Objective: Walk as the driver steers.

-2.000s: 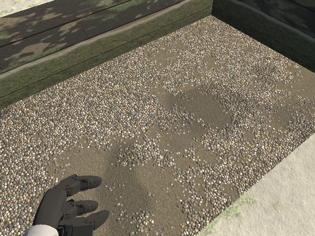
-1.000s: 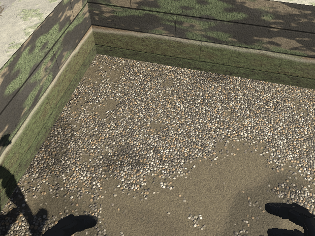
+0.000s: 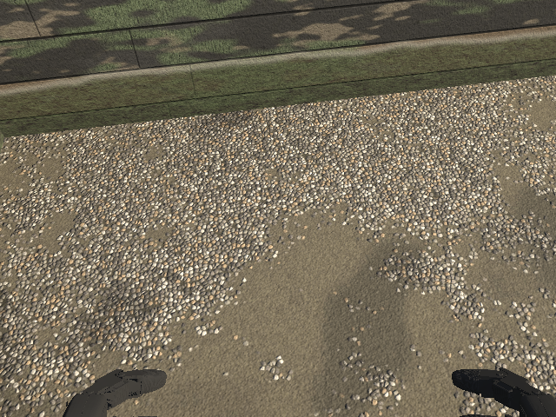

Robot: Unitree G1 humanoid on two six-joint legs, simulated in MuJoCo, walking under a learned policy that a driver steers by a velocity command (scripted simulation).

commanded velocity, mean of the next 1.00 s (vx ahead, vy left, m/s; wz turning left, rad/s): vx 1.00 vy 0.00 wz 0.15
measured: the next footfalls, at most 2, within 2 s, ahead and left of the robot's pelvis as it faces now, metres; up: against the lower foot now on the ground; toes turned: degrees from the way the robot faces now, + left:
left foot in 0.42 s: +0.01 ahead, -0.01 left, +0.00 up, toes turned +13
right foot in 0.64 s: +0.05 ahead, -0.21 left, +0.00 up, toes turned -6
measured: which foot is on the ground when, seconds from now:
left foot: down 0.00-0.14, up 0.16-0.40, down 0.42-1.00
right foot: down 0.00-0.42, up 0.44-0.62, down 0.64-1.00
